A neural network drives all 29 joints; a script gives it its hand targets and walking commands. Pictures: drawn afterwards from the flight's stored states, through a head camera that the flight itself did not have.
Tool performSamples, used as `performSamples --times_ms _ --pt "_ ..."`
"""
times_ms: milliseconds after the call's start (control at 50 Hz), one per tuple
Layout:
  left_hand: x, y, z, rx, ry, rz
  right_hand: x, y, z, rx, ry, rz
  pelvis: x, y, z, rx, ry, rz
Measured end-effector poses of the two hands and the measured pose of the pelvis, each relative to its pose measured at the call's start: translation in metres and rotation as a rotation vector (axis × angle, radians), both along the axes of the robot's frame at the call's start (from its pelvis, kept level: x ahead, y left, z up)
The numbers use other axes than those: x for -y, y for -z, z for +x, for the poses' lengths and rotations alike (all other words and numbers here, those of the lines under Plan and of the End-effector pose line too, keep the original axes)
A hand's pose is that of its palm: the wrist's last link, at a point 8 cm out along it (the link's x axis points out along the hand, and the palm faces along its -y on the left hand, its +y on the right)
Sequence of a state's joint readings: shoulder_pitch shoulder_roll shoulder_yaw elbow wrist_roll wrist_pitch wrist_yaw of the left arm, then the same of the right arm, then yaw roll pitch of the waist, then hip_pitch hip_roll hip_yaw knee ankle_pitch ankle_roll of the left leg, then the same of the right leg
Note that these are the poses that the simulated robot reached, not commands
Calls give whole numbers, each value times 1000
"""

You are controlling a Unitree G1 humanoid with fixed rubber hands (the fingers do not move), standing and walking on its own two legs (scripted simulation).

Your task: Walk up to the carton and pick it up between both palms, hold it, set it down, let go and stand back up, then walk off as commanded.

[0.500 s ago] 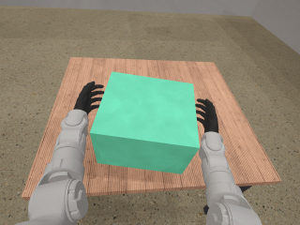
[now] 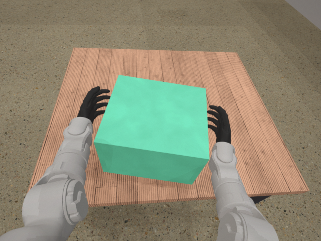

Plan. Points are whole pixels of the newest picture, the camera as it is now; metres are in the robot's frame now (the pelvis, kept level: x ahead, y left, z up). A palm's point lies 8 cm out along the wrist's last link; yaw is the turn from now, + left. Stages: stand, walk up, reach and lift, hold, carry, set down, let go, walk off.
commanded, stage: set down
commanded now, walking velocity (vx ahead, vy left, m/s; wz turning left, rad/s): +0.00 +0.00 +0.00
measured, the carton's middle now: (155, 129) +0.42 +0.03 -0.01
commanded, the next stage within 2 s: none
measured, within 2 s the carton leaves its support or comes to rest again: rests again in 0.82 s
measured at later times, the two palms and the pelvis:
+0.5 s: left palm (88, 117) +0.42 +0.22 +0.03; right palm (215, 141) +0.38 -0.13 +0.02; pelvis -0.01 +0.01 -0.01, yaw +0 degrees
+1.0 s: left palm (91, 118) +0.43 +0.22 +0.01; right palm (214, 141) +0.39 -0.14 +0.01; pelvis -0.02 +0.01 -0.02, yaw +0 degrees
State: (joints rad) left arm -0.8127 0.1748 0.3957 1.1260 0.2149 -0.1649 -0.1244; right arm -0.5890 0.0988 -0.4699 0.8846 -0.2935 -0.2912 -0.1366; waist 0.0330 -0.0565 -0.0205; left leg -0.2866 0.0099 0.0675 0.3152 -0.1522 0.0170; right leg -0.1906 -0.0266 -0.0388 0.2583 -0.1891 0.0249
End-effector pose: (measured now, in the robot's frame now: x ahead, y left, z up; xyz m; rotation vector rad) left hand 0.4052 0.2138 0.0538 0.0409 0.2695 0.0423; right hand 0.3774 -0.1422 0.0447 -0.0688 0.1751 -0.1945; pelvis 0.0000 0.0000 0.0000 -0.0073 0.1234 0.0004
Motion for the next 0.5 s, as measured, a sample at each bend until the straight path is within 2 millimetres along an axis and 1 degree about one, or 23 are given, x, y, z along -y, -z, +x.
performSamples --times_ms 240,500 --pt "-8 15 4 -30 3 -9 -8 12 3 -31 7 5 -2 3 -7 -74 -7 -10" --pt "-7 26 13 -59 23 -4 -8 28 2 -66 31 22 -5 7 -12 -137 -11 -15"
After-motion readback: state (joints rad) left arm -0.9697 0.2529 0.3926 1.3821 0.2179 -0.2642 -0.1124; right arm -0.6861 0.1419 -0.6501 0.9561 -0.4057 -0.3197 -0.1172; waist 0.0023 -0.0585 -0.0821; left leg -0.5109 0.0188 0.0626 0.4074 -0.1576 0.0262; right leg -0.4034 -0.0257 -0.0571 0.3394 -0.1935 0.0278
